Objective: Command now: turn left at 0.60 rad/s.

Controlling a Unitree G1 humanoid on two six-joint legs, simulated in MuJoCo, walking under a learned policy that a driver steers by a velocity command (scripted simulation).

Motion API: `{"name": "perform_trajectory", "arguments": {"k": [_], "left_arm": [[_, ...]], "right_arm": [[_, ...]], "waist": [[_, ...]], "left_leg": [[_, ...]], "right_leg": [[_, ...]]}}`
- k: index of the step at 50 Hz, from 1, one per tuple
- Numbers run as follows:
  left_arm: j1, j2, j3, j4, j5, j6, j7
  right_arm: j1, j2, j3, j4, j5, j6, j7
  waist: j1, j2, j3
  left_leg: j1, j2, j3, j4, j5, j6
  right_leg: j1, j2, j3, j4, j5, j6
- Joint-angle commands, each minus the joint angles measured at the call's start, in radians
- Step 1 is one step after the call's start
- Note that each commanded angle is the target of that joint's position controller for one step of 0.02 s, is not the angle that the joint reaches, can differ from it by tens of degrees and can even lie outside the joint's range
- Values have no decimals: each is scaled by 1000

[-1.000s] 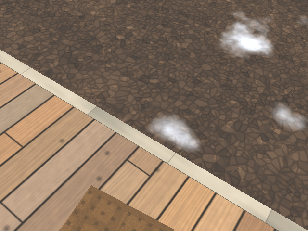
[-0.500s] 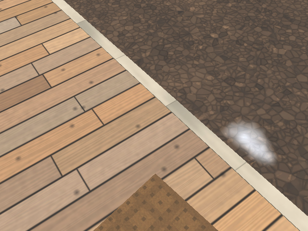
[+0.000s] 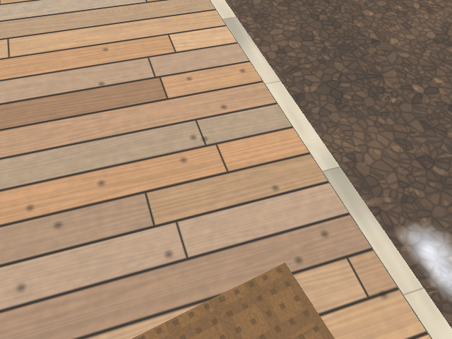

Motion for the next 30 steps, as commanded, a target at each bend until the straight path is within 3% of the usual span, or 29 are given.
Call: {"name": "perform_trajectory", "arguments": {"k": [1,6,8,9,10,11,12,13,14,15,18,21,26,28,29,30], "left_arm": [[-36,80,18,-78,-4,-23,-5],[2,83,23,-79,-11,-44,-24],[65,88,30,-59,-4,-50,-26],[89,142,42,-62,10,-47,-21],[54,225,55,-66,28,-35,-16],[49,176,46,-81,41,-39,-15],[7,129,29,-95,33,-40,-8],[-32,100,21,-102,21,-37,-2],[-42,87,15,-105,7,-35,4],[-34,84,11,-104,3,-31,10],[31,103,15,-91,16,-15,20],[54,141,30,-83,13,-5,17],[45,179,40,-68,-14,-1,-7],[21,173,34,-59,-36,-3,-11],[65,139,22,-37,-39,-8,-14],[100,63,-5,-29,-5,-16,-24]], "right_arm": [[-21,-186,-57,-68,-1,-6,-1],[-53,-184,-58,-71,12,6,7],[-78,-168,-54,-75,27,12,2],[-39,-128,-43,-74,21,11,0],[10,-106,-39,-85,23,6,0],[14,-193,-67,-70,5,-3,-3],[28,-231,-85,-50,11,-1,-1],[40,-214,-86,-28,14,8,-2],[45,-187,-81,-18,13,18,-4],[42,-157,-73,-18,17,24,-1],[-30,-113,-55,-53,27,20,5],[-61,-91,-39,-76,16,18,14],[-31,-91,-34,-75,13,22,28],[37,-88,-38,-47,10,23,31],[72,-101,-42,-32,10,23,28],[119,-142,-51,-26,14,21,19]], "waist": [[-12,169,-123],[2,181,-146],[44,159,-155],[28,50,-185],[-30,-230,-134],[0,-209,-121],[-18,-138,-105],[-30,-105,-83],[-22,-103,-68],[-13,-106,-59],[38,-137,-68],[61,-147,-104],[49,-166,-119],[0,-146,-124],[-10,-101,-142],[-10,65,-184]], "left_leg": [[127,240,-313,-102,148,176],[140,215,-403,-47,250,156],[80,161,-381,5,195,98],[-20,100,-306,122,-18,40],[-229,-77,-84,309,-373,-30],[-273,-37,-42,560,-464,-84],[-273,3,-34,672,-396,-104],[-275,15,-18,715,-335,-122],[-304,18,-9,758,-280,-139],[-316,24,8,777,-252,-152],[-343,56,77,657,-214,-174],[-287,100,109,506,-231,-177],[-86,88,177,246,-208,-133],[48,65,200,13,-41,-83],[182,53,190,-92,44,-51],[372,176,13,-115,169,-12]], "right_leg": [[-6,14,15,-87,-20,-5],[109,37,15,-278,-4,-35],[260,14,0,-492,188,-64],[384,-137,116,-528,270,-120],[420,-328,343,-558,468,-270],[356,-430,429,-573,498,-380],[324,-395,342,-562,470,-364],[310,-323,245,-552,414,-315],[325,-283,186,-545,390,-290],[331,-265,140,-544,424,-289],[415,-253,64,-549,476,-309],[465,-290,33,-539,522,-322],[399,-311,-15,-505,570,-312],[361,-294,-40,-436,533,-268],[282,-267,-73,-392,381,-214],[119,-193,-157,-232,98,-123]]}}
Velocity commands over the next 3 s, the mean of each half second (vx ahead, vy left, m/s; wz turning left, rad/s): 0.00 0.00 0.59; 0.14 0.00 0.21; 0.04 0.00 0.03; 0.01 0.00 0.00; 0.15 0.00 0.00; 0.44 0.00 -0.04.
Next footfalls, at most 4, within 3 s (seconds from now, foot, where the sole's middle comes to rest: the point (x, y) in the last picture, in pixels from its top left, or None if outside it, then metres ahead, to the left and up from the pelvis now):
0.18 right None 0.06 -0.14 -0.78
0.60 left None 0.05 0.16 -0.78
1.02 right None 0.23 -0.03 -0.78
2.96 left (99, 320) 0.49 0.34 -0.78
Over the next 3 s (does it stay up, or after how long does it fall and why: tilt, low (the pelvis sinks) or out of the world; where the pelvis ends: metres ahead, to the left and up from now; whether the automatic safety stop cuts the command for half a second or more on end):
stays up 0.38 0.19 -0.03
